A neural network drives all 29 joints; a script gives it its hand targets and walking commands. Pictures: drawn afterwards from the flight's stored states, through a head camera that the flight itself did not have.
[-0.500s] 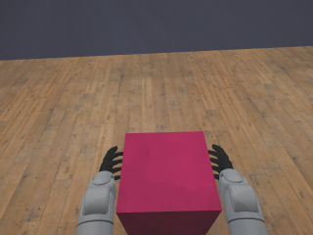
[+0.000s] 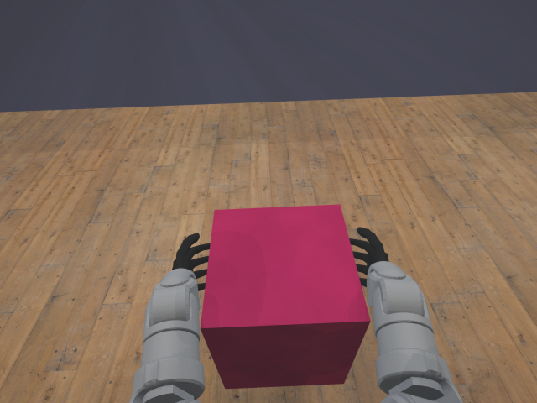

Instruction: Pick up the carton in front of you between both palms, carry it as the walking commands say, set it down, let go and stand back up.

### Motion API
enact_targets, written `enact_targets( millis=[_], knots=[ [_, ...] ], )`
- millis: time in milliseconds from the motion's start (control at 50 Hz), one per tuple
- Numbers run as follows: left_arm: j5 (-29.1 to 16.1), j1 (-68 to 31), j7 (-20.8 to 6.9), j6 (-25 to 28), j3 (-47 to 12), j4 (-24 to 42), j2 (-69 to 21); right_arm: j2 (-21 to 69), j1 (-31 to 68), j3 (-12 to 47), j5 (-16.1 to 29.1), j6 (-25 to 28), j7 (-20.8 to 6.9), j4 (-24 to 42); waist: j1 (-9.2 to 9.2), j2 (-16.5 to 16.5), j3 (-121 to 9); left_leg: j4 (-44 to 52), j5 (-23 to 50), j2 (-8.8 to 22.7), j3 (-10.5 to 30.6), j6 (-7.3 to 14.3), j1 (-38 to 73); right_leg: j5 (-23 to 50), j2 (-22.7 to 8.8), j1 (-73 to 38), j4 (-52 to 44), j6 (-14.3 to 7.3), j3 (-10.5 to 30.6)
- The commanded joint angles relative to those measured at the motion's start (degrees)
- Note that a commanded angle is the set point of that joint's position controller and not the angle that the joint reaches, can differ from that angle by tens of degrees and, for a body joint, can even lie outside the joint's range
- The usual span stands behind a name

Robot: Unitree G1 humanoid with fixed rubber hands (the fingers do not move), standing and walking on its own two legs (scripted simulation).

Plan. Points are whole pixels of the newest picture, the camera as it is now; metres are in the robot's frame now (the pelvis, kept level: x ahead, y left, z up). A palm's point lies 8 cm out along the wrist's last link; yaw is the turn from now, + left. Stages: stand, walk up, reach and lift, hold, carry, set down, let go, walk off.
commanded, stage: set down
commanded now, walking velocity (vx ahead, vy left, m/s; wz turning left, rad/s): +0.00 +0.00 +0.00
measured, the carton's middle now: (281, 299) +0.32 +0.01 -0.03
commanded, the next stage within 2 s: none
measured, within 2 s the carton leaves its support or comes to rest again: neither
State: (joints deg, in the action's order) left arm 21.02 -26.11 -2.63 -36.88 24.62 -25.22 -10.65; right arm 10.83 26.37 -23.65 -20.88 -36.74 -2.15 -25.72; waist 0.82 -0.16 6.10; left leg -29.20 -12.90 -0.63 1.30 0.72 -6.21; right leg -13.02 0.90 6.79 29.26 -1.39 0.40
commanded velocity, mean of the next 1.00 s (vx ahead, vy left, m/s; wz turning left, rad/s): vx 0.00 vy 0.00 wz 0.00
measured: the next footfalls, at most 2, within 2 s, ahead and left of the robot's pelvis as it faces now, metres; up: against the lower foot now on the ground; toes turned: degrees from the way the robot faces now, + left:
none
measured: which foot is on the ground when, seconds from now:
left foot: down 0.00-1.00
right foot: down 0.00-1.00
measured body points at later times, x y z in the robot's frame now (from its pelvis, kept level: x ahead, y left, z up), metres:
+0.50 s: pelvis -0.01 +0.00 -0.09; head +0.21 +0.00 +0.31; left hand +0.39 +0.16 -0.17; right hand +0.39 -0.14 -0.17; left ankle +0.05 +0.12 -0.73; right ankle +0.06 -0.11 -0.73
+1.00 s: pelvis -0.03 +0.00 -0.22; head +0.23 +0.00 +0.15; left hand +0.43 +0.17 -0.31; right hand +0.45 -0.13 -0.31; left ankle +0.05 +0.12 -0.73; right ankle +0.06 -0.11 -0.73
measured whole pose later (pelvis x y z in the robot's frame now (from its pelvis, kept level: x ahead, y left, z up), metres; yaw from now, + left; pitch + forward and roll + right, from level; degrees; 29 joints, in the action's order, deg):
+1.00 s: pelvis -0.03 +0.00 -0.22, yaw +0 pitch +44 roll +1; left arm 11.5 -48.2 2.5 -14.1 27.8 -34.5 -4.0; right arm 1.6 51.1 -23.2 -12.6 -13.7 1.9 -38.9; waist 2.2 0.9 -10.8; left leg -89.1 -28.4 -1.9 0.7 -0.7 -104.7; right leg -26.9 2.3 105.9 88.7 -0.1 1.2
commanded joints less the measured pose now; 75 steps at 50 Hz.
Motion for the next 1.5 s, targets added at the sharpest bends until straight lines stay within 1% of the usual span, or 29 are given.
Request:
enact_targets(
  millis=[0, 60, 100, 140, 180, 240, 280, 340, 380, 420, 460, 480, 520, 560, 600, 640, 680, 760, 820, 920, 1040, 1140, 1320, 1480],
  knots=[
    [-7.92, -38.03, -11.59, 3.89, -19.60, -8.34, -45.15, 46.29, 37.14, 19.36, 7.84, 4.05, -11.54, -9.32, 0.05, 0.42, -7.48, 4.35, -15.94, -3.08, 2.63, 1.60, -6.10, -17.97, 2.53, 3.24, -5.51, -1.12, 4.63],
    [-2.76, -37.42, -9.56, 5.63, -12.03, -12.31, -39.86, 39.90, 36.57, 10.61, 2.57, 5.84, -9.33, -13.31, -0.24, -0.89, -6.18, 2.55, -15.24, -3.30, 2.12, 1.41, -10.04, -15.49, 3.12, 6.58, -2.75, -1.17, 3.93],
    [-0.07, -35.88, -8.46, 7.37, -8.31, -13.30, -36.03, 35.79, 35.39, 6.74, 0.02, 7.54, -8.34, -14.06, -0.19, -1.32, -6.88, 0.86, -13.35, -3.65, 1.46, 1.18, -13.74, -12.82, 3.58, 8.92, -0.56, -0.99, 3.22],
    [1.37, -34.04, -7.65, 9.95, -6.26, -13.26, -32.90, 32.99, 33.90, 5.42, -1.41, 10.06, -7.80, -13.89, 0.24, -0.77, -8.93, -1.81, -9.55, -4.00, 1.06, 0.88, -17.50, -8.61, 3.95, 12.41, 2.30, -0.47, 2.80],
    [1.27, -32.79, -7.19, 13.35, -6.37, -12.64, -31.60, 32.11, 32.85, 6.44, -1.25, 13.41, -7.55, -13.58, 0.78, -0.32, -12.90, -5.19, -4.90, -4.60, 0.96, 0.36, -20.78, -4.58, 4.42, 16.04, 5.55, 0.09, 2.66],
    [-0.86, -32.85, -7.30, 19.04, -10.29, -11.40, -33.89, 34.60, 33.38, 11.59, 1.52, 19.30, -7.33, -12.33, 1.07, 0.36, -20.44, -10.38, 1.01, -5.73, 1.05, -0.02, -24.06, 1.20, 5.28, 20.77, 10.45, 0.47, 2.61],
    [-3.21, -33.42, -7.68, 22.93, -14.92, -10.91, -36.93, 37.63, 34.63, 16.51, 4.11, 23.21, -7.35, -11.87, 1.08, 0.67, -26.43, -14.27, 4.11, -6.14, 1.19, -0.50, -27.82, 5.05, 5.72, 23.49, 14.32, 0.66, 2.75],
    [-7.24, -35.61, -8.22, 27.61, -22.94, -9.30, -41.64, 42.79, 36.31, 24.80, 7.57, 27.71, -7.08, -10.17, 1.39, 1.03, -40.89, -20.46, 9.12, -6.77, 1.01, -1.37, -33.18, 12.02, 6.05, 24.25, 20.62, 1.02, 3.61],
    [-10.07, -37.87, -8.58, 29.45, -29.26, -6.54, -44.09, 45.53, 37.78, 30.90, 10.30, 29.48, -6.79, -7.71, 1.68, 1.24, -53.18, -24.86, 14.34, -7.23, 0.72, -1.74, -35.53, 18.57, 6.37, 24.04, 25.01, 1.55, 3.89],
    [-12.84, -38.49, -8.38, 30.09, -34.37, -3.67, -45.20, 46.78, 38.65, 35.98, 12.57, 30.18, -6.29, -3.95, 1.41, 1.29, -64.90, -28.76, 18.78, -7.60, 0.53, -2.15, -37.66, 24.51, 6.69, 24.20, 29.36, 1.97, 3.68],
    [-14.86, -38.06, -8.04, 29.65, -37.46, -1.91, -46.21, 47.41, 38.07, 39.14, 13.98, 29.69, -5.97, -2.10, 1.07, 1.22, -71.01, -31.33, 20.39, -7.90, 0.54, -2.47, -39.91, 26.61, 6.94, 26.47, 32.30, 2.19, 3.53],
    [-15.51, -37.95, -7.94, 29.13, -38.19, -1.68, -46.46, 47.52, 37.61, 39.79, 14.43, 29.19, -5.93, -2.03, 0.94, 1.15, -71.64, -32.31, 19.84, -8.00, 0.53, -2.59, -41.50, 25.61, 7.09, 28.88, 33.27, 2.33, 3.42],
    [-15.73, -37.68, -8.06, 27.67, -37.91, -2.58, -46.92, 47.48, 36.89, 39.46, 14.62, 27.86, -6.23, -3.42, 0.98, 0.95, -69.36, -33.54, 16.43, -8.13, 0.39, -2.71, -44.92, 20.41, 7.50, 35.20, 34.41, 2.59, 2.98],
    [-15.23, -37.85, -8.57, 26.01, -36.40, -4.39, -47.27, 47.09, 37.26, 37.80, 14.23, 26.41, -6.87, -5.26, 0.99, 0.84, -65.38, -34.60, 11.42, -8.20, 0.13, -2.65, -48.92, 13.97, 7.78, 41.69, 35.30, 2.60, 2.51],
    [-14.43, -38.53, -9.02, 24.50, -34.35, -6.58, -47.53, 46.69, 38.43, 35.56, 13.55, 25.08, -7.40, -7.35, 1.20, 0.94, -61.64, -35.76, 7.44, -8.13, -0.10, -2.49, -53.28, 9.10, 7.87, 46.95, 36.35, 2.35, 2.15],
    [-13.62, -39.41, -9.25, 23.37, -32.16, -8.75, -47.57, 46.31, 39.83, 33.38, 12.75, 24.04, -7.74, -9.30, 1.41, 1.16, -59.20, -37.10, 5.04, -8.08, -0.23, -2.30, -56.75, 6.00, 7.91, 51.37, 37.63, 2.13, 1.74],
    [-13.01, -40.64, -9.20, 22.79, -30.21, -10.41, -47.30, 45.87, 41.41, 31.43, 12.13, 23.50, -7.88, -10.99, 1.56, 1.39, -58.33, -38.79, 3.98, -8.15, -0.34, -2.26, -59.61, 4.43, 8.05, 55.03, 39.26, 2.05, 1.42],
    [-12.58, -44.09, -8.48, 22.95, -27.61, -12.35, -46.34, 44.46, 45.37, 28.81, 11.65, 23.73, -7.61, -13.39, 1.88, 1.58, -59.69, -42.89, 3.51, -8.44, -0.75, -2.49, -64.41, 3.42, 8.41, 60.91, 43.38, 2.05, 0.92],
    [-13.13, -47.49, -7.66, 23.45, -26.93, -12.64, -45.52, 43.47, 48.60, 28.07, 11.87, 24.18, -6.96, -14.36, 1.95, 1.79, -62.19, -46.13, 3.11, -8.67, -1.11, -2.79, -67.40, 2.89, 8.72, 64.13, 46.72, 2.12, 0.47],
    [-14.71, -53.49, -6.51, 23.74, -27.50, -11.52, -44.04, 42.59, 53.84, 28.31, 12.98, 24.32, -5.80, -14.93, 2.17, 2.05, -67.26, -51.46, 1.90, -8.95, -2.06, -3.25, -71.59, 1.84, 9.19, 67.50, 52.18, 2.32, -0.33],
    [-16.61, -60.70, -5.90, 22.90, -28.37, -10.33, -42.50, 41.45, 60.70, 29.01, 14.50, 23.38, -4.97, -14.82, 2.60, 2.11, -71.88, -57.20, -0.59, -9.01, -3.38, -3.58, -75.89, -0.60, 9.52, 70.72, 57.88, 2.45, -1.22],
    [-17.40, -65.83, -6.12, 21.94, -27.50, -10.82, -41.18, 40.44, 65.82, 28.38, 15.11, 22.35, -4.85, -15.96, 3.01, 2.63, -72.75, -61.33, -2.55, -8.79, -4.22, -3.49, -80.24, -2.20, 9.38, 73.73, 61.92, 2.46, -1.53],
    [-17.53, -72.68, -7.50, 21.11, -24.02, -13.37, -38.27, 37.73, 72.49, 25.96, 15.33, 21.42, -5.24, -19.51, 3.65, 3.92, -69.56, -67.99, -5.07, -8.01, -5.25, -2.99, -89.19, -3.80, 8.61, 79.20, 68.45, 2.15, -1.58],
    [-19.94, -78.06, -7.98, 22.02, -24.80, -13.54, -35.05, 34.30, 77.45, 27.76, 17.93, 22.41, -5.49, -20.43, 3.88, 4.09, -69.29, -74.29, -3.45, -7.16, -5.72, -3.08, -91.95, -1.77, 7.80, 81.57, 74.99, 1.94, -1.91]
  ],
)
